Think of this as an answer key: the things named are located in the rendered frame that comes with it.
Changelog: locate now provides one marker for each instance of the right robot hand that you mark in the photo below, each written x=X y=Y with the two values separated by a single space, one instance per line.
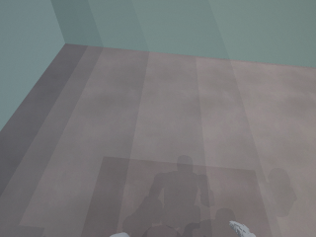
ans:
x=241 y=229

